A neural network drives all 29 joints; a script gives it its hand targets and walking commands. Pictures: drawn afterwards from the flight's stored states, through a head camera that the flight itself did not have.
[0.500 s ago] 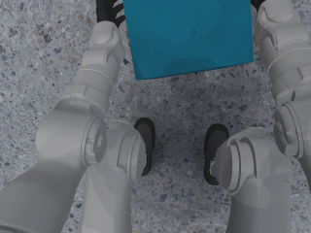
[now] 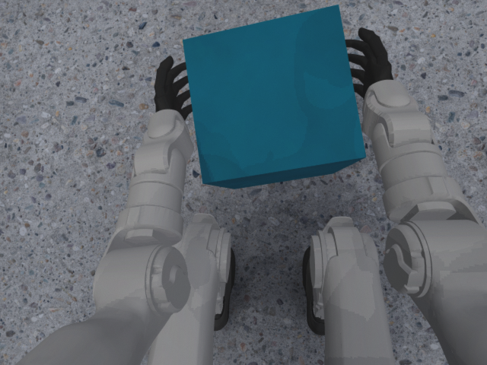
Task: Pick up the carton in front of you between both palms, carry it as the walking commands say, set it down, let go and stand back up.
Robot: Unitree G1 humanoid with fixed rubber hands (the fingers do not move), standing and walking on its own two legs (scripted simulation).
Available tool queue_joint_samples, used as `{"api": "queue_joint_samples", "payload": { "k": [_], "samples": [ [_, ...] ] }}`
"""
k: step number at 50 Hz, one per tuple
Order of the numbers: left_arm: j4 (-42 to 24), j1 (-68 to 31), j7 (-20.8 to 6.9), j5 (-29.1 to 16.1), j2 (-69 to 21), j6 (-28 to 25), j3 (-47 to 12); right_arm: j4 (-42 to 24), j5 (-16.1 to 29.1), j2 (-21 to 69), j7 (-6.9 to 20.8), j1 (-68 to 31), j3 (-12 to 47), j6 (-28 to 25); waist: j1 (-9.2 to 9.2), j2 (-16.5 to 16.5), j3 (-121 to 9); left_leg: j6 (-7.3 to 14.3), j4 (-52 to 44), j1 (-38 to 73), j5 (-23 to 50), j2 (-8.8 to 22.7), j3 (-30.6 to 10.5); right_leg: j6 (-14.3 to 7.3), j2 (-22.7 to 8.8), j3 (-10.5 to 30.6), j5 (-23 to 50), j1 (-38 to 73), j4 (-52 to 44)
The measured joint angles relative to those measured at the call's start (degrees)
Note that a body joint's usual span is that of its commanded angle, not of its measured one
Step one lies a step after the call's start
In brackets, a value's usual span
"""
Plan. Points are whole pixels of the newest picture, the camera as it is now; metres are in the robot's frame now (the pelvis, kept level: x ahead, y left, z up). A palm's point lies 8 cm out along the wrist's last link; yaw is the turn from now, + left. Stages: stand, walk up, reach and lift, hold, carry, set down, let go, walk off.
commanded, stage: reach and lift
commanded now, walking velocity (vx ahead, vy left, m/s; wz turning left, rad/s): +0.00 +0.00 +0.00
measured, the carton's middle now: (273, 120) +0.50 -0.01 -0.15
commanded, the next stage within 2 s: none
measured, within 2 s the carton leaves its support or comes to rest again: neither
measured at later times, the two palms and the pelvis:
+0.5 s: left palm (114, 76) +0.47 +0.14 +0.08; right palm (433, 57) +0.48 -0.16 +0.08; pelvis +0.02 +0.01 +0.13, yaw -2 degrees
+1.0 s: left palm out of the picture +0.43 +0.14 +0.24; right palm out of the picture +0.43 -0.16 +0.24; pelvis +0.07 +0.01 +0.27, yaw -3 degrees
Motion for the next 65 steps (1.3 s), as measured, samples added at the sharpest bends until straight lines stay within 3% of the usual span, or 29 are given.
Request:
{"api": "queue_joint_samples", "payload": {
  "k": [4, 10, 11, 21, 32, 52, 65],
  "samples": [
    [-1.94, 1.46, -1.91, 6.11, -2.21, 2.8, 4.42, -0.2, -6.08, 3.08, 1.48, 1.5, -5.87, 1.49, 0.34, -1.11, -4.04, -0.25, -4.9, 2.85, 0.46, -1.05, -0.36, 0.15, 0.76, 0.48, 1.12, 2.55, -5.07],
    [-5.04, 3.43, -3.85, 9.7, -3.48, 4.71, 6.17, -4.06, -11.04, 6.59, 2.46, 4.7, -10.23, 2.54, -0.31, -0.56, -7.43, 0.12, -11.06, 6.3, 1.79, -1.9, -0.97, 0.34, 0.46, 0.5, 2.07, 6.53, -11.49],
    [-5.48, 3.83, -4.09, 9.96, -3.62, 4.86, 6.14, -4.99, -10.94, 6.95, 3.38, 5.47, -10.3, 2.77, -0.41, -0.46, -7.81, 0.24, -11.93, 6.92, 1.91, -1.88, -1.01, 0.39, 0.43, 0.5, 2.15, 7.2, -12.41],
    [-10.57, 11.21, -4.2, 8.83, -5.46, 5.69, 2.58, -13.79, -9.07, 9.4, 3.34, 15.05, -8.31, 4.68, -0.43, -0.17, -10.4, 1.06, -19.78, 15.89, 1.77, -1.38, -0.98, 0.76, 0.4, 0.84, 2.02, 16.35, -20.49],
    [-10.97, 19.51, -4.41, 8.25, -6.39, 5.66, -0.39, -16.1, -8.79, 12.22, 2.74, 24.3, -7.75, 4.73, -0.47, -0.56, -12.36, 1.42, -30.06, 31.08, 1.82, -0.95, -1.59, 0.32, 0.18, 0.6, 1.93, 31.67, -30.79],
    [-12.05, 33.91, -6.38, 10.47, -8.49, 5.16, -4.08, -20.79, -10.01, 17.09, 2.58, 41.31, -6.66, 4.17, -0.85, -0.82, -10.34, 2.48, -55.32, 65.81, 6.29, 0.01, -2.17, -0.08, -0.26, 0.94, 6.23, 66.57, -56.11],
    [-16.7, 42.24, -7.5, 11.86, -9.41, 10.09, -7.35, -26.88, -10.41, 19.31, 2.55, 51.06, -4.52, 8.73, -1.44, -1.03, -6.28, 3.02, -75.39, 92.71, 12.15, 0.64, -2.5, -0.17, -0.81, 1.26, 11.96, 93.55, -76.15]
  ]
}}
